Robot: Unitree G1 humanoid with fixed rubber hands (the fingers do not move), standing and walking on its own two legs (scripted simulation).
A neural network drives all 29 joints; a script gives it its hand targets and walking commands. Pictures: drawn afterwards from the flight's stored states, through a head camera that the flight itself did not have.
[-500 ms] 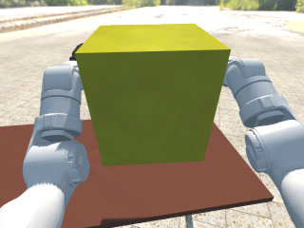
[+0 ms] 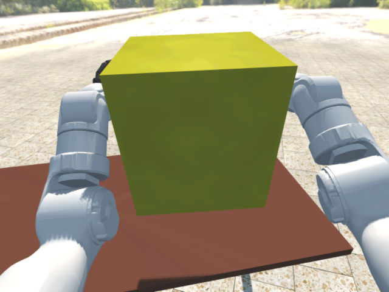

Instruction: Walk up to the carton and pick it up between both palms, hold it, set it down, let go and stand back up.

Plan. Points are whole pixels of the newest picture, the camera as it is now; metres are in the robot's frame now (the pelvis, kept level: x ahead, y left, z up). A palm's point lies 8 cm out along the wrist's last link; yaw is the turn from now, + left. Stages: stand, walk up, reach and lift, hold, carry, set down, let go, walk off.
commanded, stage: hold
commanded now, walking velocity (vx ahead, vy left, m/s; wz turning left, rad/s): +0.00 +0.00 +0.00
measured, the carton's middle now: (196, 120) +0.37 +0.00 +0.27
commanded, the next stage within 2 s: none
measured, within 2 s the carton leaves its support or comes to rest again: neither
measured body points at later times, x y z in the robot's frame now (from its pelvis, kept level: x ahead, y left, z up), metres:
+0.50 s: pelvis +0.00 +0.00 +0.00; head -0.09 +0.01 +0.44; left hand +0.39 +0.18 +0.33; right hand +0.39 -0.16 +0.34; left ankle +0.04 +0.12 -0.75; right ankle -0.01 -0.13 -0.75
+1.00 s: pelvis -0.01 +0.00 +0.00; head -0.09 +0.01 +0.44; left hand +0.39 +0.17 +0.33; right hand +0.39 -0.17 +0.33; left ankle +0.04 +0.12 -0.75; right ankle -0.01 -0.13 -0.75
